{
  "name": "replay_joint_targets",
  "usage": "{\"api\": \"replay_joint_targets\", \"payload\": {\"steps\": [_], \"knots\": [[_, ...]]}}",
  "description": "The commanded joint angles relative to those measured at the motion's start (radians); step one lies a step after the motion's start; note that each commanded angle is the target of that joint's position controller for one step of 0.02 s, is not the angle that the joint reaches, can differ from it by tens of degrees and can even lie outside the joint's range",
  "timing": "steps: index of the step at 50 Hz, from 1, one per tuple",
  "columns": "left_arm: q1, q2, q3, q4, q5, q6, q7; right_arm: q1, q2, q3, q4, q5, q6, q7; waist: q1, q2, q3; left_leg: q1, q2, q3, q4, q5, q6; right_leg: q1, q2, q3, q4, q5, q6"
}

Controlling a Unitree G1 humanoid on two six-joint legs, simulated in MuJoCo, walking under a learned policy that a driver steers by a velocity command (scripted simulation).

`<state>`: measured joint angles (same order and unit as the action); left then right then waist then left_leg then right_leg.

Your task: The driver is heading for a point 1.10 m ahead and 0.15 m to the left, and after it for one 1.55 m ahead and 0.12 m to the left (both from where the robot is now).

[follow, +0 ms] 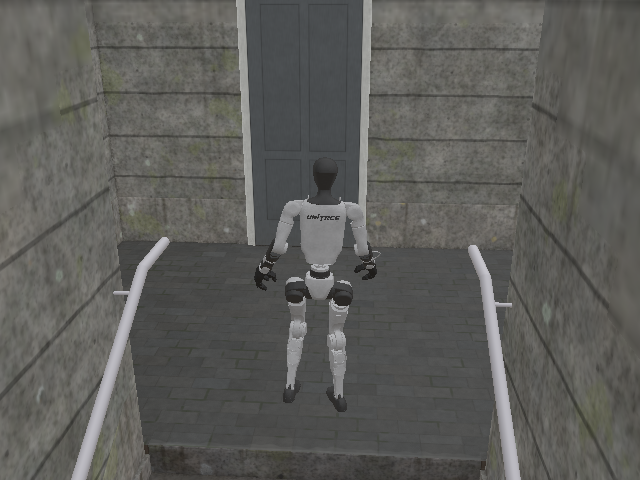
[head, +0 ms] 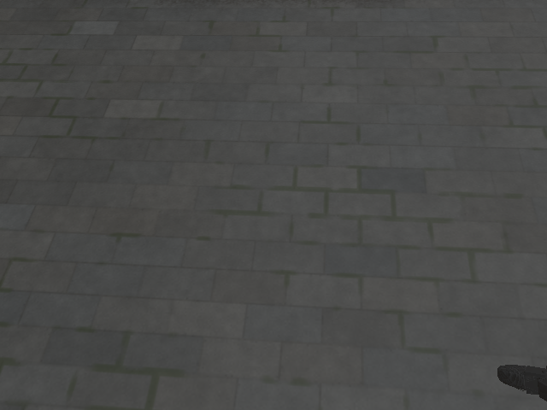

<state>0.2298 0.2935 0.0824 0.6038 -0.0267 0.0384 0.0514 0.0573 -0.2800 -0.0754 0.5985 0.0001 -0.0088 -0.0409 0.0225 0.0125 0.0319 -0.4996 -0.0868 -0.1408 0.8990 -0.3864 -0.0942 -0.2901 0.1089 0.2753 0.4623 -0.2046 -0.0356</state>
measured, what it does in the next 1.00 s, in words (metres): walks ahead, turning left: left foot, then right foot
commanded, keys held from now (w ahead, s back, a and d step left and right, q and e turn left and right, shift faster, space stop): e+shift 0.06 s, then shift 0.06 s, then q+shift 0.26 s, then w+q+shift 0.10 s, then q+shift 0.36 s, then shift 0.04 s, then e+shift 0.12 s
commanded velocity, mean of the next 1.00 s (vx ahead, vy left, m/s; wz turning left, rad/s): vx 0.09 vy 0.00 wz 0.31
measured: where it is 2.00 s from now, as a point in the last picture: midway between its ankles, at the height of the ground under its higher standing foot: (318, 371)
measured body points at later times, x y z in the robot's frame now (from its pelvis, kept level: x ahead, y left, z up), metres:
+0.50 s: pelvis +0.02 +0.02 +0.00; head +0.04 +0.03 +0.45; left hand +0.20 +0.28 -0.09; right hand +0.13 -0.26 -0.10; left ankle +0.05 +0.14 -0.74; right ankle -0.02 -0.11 -0.73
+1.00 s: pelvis +0.10 +0.05 -0.03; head +0.16 +0.08 +0.42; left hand +0.04 +0.34 -0.15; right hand +0.41 -0.07 -0.10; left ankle +0.14 +0.17 -0.75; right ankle +0.01 -0.12 -0.68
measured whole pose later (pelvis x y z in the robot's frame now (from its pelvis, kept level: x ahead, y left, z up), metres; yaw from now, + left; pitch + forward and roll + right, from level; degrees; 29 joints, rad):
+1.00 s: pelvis +0.10 +0.05 -0.03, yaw +23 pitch +3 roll -1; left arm 0.28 0.32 0.04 0.78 -0.01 -0.03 0.01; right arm 0.05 -0.27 -0.03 0.54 -0.01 0.01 0.02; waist 0.06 0.00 0.10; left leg -0.48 0.00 0.07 0.64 -0.21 0.07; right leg -0.29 -0.05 -0.06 1.07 -0.63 0.03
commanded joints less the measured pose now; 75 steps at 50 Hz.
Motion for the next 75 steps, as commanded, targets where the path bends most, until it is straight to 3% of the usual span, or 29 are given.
{"api": "replay_joint_targets", "payload": {"steps": [1, 7, 9, 10, 12, 16, 19, 21, 25, 27, 28, 31, 40, 43, 46, 47, 48, 49, 50, 53, 63, 65, 68, 70, 71, 72, 73, 74, 75], "knots": [[-0.037, 0.182, 0.056, -0.093, 0.000, -0.003, 0.001, -0.027, -0.059, -0.015, -0.063, 0.004, -0.027, 0.006, -0.007, -0.176, -0.157, 0.007, -0.028, 0.010, -0.118, 0.034, 0.003, 0.154, -0.212, 0.284, -0.043, 0.385, -0.151], [-0.087, 0.133, 0.031, -0.106, -0.005, 0.010, -0.010, 0.064, -0.095, -0.032, -0.013, 0.008, -0.052, 0.026, -0.028, -0.195, -0.176, 0.299, 0.043, 0.031, -0.519, 0.292, 0.051, 0.097, -0.150, 0.282, 0.053, 0.242, -0.082], [0.049, 0.041, -0.008, -0.081, 0.036, -0.001, -0.017, -0.012, -0.150, -0.022, -0.070, -0.040, -0.037, 0.025, 0.055, 0.193, -0.137, 0.415, 0.367, -0.343, -0.585, 0.551, 0.236, -0.139, 0.072, 0.049, 0.331, -0.454, 0.022], [0.030, 0.114, 0.015, -0.086, 0.043, -0.018, -0.014, 0.017, -0.112, -0.016, -0.054, -0.062, -0.042, 0.028, 0.040, 0.265, -0.104, 0.292, 0.448, -0.526, -0.635, 0.460, 0.365, -0.168, 0.031, 0.014, 0.509, -0.499, 0.082], [-0.012, 0.126, 0.013, -0.043, 0.047, -0.024, -0.016, -0.033, -0.014, 0.022, -0.048, -0.029, -0.040, 0.031, 0.040, 0.111, -0.061, 0.221, 0.312, -0.361, -0.624, 0.190, 0.296, -0.120, -0.082, -0.049, 0.521, -0.326, 0.137], [-0.127, 0.087, 0.009, -0.071, 0.035, -0.037, -0.008, 0.085, -0.178, -0.033, -0.046, 0.011, 0.000, 0.013, -0.031, 0.119, -0.033, 0.289, 0.211, -0.336, -0.582, 0.325, 0.283, -0.205, -0.044, -0.177, 0.531, -0.287, 0.156], [-0.152, 0.053, -0.001, -0.071, 0.025, -0.046, 0.002, 0.135, -0.159, -0.039, -0.052, 0.017, 0.015, 0.002, -0.046, 0.159, -0.092, 0.398, 0.201, -0.378, -0.555, 0.380, 0.286, -0.218, -0.028, -0.165, 0.433, -0.298, 0.147], [-0.127, 0.054, -0.001, -0.062, 0.012, -0.061, -0.009, 0.174, -0.150, -0.042, -0.051, 0.034, 0.024, -0.008, -0.041, 0.175, -0.153, 0.373, 0.171, -0.412, -0.618, -0.077, 0.287, -0.128, -0.018, -0.180, 0.307, -0.299, 0.123], [0.036, 0.086, 0.025, 0.020, -0.006, -0.104, -0.036, 0.089, -0.129, -0.039, -0.088, 0.050, 0.034, -0.004, 0.065, 0.197, -0.059, 0.049, 0.071, -0.386, -0.609, -0.221, 0.194, 0.292, -0.047, -0.206, -0.201, -0.041, 0.018], [0.125, 0.147, 0.030, 0.029, 0.028, -0.099, -0.024, 0.206, 0.010, -0.006, -0.074, 0.034, 0.027, 0.004, 0.034, -0.120, -0.158, -0.269, -0.047, -0.096, -0.034, -0.280, 0.116, 0.564, -0.438, 0.127, -0.128, -0.049, -0.082], [0.063, 0.193, 0.045, 0.016, 0.075, -0.111, -0.035, 0.109, -0.079, -0.029, -0.145, 0.027, 0.005, 0.007, 0.023, -0.219, -0.033, -0.394, 0.031, -0.074, 0.034, -0.193, 0.093, 0.340, -0.562, 0.302, -0.212, -0.086, -0.166], [-0.080, 0.073, 0.007, -0.014, 0.044, -0.106, -0.008, 0.163, -0.128, -0.048, -0.081, 0.018, 0.021, 0.022, -0.021, -0.172, 0.043, -0.344, 0.122, 0.010, 0.290, 0.032, 0.030, 0.246, -0.368, -0.026, -0.216, 0.037, -0.097], [0.009, 0.178, 0.018, 0.056, 0.027, -0.058, 0.003, -0.031, -0.029, 0.013, -0.156, 0.022, 0.026, 0.082, 0.061, -0.101, 0.061, -0.240, 0.186, 0.196, -0.007, 0.237, -0.004, 0.247, -0.336, -0.363, -0.151, 0.500, -0.115], [0.020, 0.210, 0.026, 0.075, 0.016, -0.060, -0.008, -0.006, -0.050, 0.007, -0.138, 0.024, 0.031, 0.106, 0.042, -0.120, 0.003, -0.078, 0.121, 0.276, -0.145, 0.181, 0.053, 0.267, -0.348, -0.413, -0.049, 0.713, -0.096], [0.023, 0.190, 0.011, 0.104, -0.017, -0.075, -0.018, 0.205, -0.129, -0.031, -0.089, 0.018, 0.019, 0.092, -0.098, -0.082, -0.152, 0.332, 0.024, 0.240, -0.429, 0.310, 0.173, 0.184, -0.319, -0.426, 0.271, 0.854, -0.052], [0.063, 0.135, -0.016, 0.093, 0.021, -0.092, -0.028, 0.293, -0.208, -0.046, -0.076, 0.012, 0.021, 0.067, -0.131, 0.052, -0.243, 0.650, 0.178, 0.049, -0.426, 0.753, 0.249, -0.072, -0.254, -0.426, 0.511, 0.362, 0.003], [0.141, 0.024, -0.065, 0.068, 0.073, -0.107, -0.047, 0.232, -0.248, -0.018, -0.111, -0.024, 0.012, 0.043, -0.036, 0.254, -0.444, 0.925, 0.567, -0.351, -0.306, 1.359, 0.484, -0.346, -0.140, -0.346, 0.836, -0.572, 0.064], [0.136, 0.147, -0.037, 0.148, 0.027, -0.101, -0.055, 0.296, -0.139, 0.004, -0.100, -0.037, 0.011, 0.038, -0.144, 0.074, -0.620, 0.828, 0.607, -0.328, -0.363, 1.225, 0.533, -0.225, -0.159, -0.147, 0.908, -0.541, 0.089], [0.061, 0.166, -0.025, 0.116, -0.015, -0.085, -0.057, 0.245, -0.122, 0.010, -0.066, -0.027, 0.006, 0.047, -0.121, 0.060, -0.466, 0.714, 0.530, -0.197, -0.420, 0.957, 0.481, -0.284, -0.192, -0.158, 0.868, -0.482, 0.094], [0.061, 0.111, -0.029, 0.125, 0.004, -0.023, -0.015, 0.031, -0.077, 0.023, -0.044, -0.016, -0.013, 0.044, -0.009, 0.085, -0.142, 0.252, 0.355, 0.053, -0.577, 0.492, 0.323, -0.130, -0.214, -0.234, 0.655, -0.297, 0.136], [0.024, 0.057, -0.016, 0.002, 0.020, 0.020, -0.028, 0.004, -0.116, -0.021, 0.009, -0.022, 0.003, 0.004, -0.021, 0.116, -0.059, 0.279, 0.433, 0.239, -0.638, 0.295, 0.321, -0.189, -0.250, -0.305, 0.500, -0.178, 0.122], [0.049, 0.072, -0.009, -0.010, 0.012, 0.017, -0.048, 0.028, -0.165, -0.043, 0.022, 0.008, -0.005, 0.019, -0.020, 0.136, -0.103, 0.298, 0.472, 0.202, -0.691, -0.025, 0.299, -0.136, -0.254, -0.336, 0.434, -0.204, 0.078], [0.142, 0.090, 0.010, 0.025, -0.002, 0.010, -0.066, -0.028, -0.185, -0.053, 0.036, 0.044, -0.017, 0.033, 0.053, 0.129, -0.067, 0.236, 0.472, 0.202, -0.714, -0.334, 0.233, 0.004, -0.222, -0.416, 0.296, -0.237, -0.008], [0.339, 0.087, 0.027, 0.136, -0.003, 0.002, -0.058, -0.092, -0.117, -0.040, 0.034, 0.037, -0.018, 0.038, 0.135, -0.013, -0.014, 0.123, 0.372, 0.311, -0.478, -0.395, 0.172, 0.178, -0.136, -0.498, 0.155, -0.238, -0.067], [0.496, 0.120, 0.048, 0.193, -0.004, -0.010, -0.050, -0.119, -0.044, -0.022, 0.023, 0.021, -0.020, 0.048, 0.185, -0.220, 0.014, -0.049, 0.276, 0.397, -0.062, -0.324, 0.127, 0.317, -0.171, -0.343, 0.052, -0.331, -0.139], [0.464, 0.165, 0.036, 0.149, 0.005, -0.046, -0.060, -0.147, 0.058, 0.011, -0.008, -0.004, -0.030, 0.060, 0.126, -0.375, 0.122, -0.410, 0.175, 0.311, 0.399, -0.296, 0.094, 0.331, -0.322, 0.061, 0.015, -0.303, -0.219], [0.349, 0.193, 0.034, 0.056, 0.011, -0.098, -0.088, -0.201, 0.001, 0.006, -0.087, 0.035, -0.066, 0.072, 0.102, -0.335, 0.059, -0.583, 0.072, 0.102, 0.469, -0.200, 0.101, 0.338, -0.454, 0.568, -0.308, -0.620, -0.363], [0.260, 0.186, 0.031, 0.028, 0.005, -0.121, -0.093, -0.232, -0.082, -0.007, -0.096, 0.066, -0.101, 0.084, 0.074, -0.188, 0.109, -0.652, 0.133, 0.056, 0.461, -0.097, 0.117, 0.343, -0.515, 0.573, -0.373, -0.660, -0.354], [0.233, 0.151, 0.018, 0.018, 0.000, -0.127, -0.085, -0.202, -0.103, -0.011, -0.085, 0.052, -0.125, 0.091, 0.043, -0.123, 0.102, -0.627, 0.156, 0.041, 0.400, 0.012, 0.119, 0.340, -0.489, 0.486, -0.335, -0.588, -0.321]]}}
Keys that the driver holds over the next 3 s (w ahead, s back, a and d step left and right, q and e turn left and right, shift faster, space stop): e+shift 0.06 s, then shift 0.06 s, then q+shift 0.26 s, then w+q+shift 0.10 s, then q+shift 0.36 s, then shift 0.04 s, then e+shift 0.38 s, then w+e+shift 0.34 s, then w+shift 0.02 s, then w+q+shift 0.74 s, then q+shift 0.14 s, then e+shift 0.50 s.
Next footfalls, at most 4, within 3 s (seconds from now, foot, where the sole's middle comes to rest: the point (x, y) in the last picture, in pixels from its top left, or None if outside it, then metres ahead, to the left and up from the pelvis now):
0.16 left None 0.09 0.13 -0.78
0.52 right None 0.02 -0.10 -0.78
0.94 left None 0.17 0.19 -0.78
1.42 right None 0.20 -0.07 -0.78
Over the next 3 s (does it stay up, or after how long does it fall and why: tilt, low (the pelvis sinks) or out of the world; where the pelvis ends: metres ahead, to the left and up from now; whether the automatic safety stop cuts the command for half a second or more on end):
stays up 1.21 0.09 -0.01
